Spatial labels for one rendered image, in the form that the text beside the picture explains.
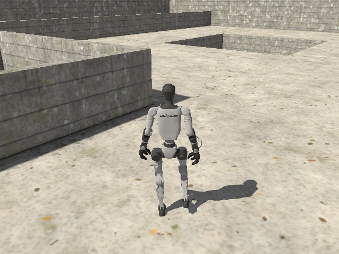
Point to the left robot shin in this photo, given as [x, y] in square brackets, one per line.
[160, 193]

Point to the left robot forearm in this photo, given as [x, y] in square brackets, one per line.
[144, 141]

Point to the robot left upper arm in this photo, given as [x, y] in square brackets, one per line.
[150, 119]

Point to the robot right thigh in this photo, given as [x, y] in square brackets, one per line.
[181, 154]

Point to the robot left hand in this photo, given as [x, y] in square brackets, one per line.
[141, 152]

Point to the robot right hand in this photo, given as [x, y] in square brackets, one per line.
[196, 157]

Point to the right robot forearm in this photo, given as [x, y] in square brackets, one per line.
[193, 142]

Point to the robot right upper arm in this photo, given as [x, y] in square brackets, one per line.
[188, 120]

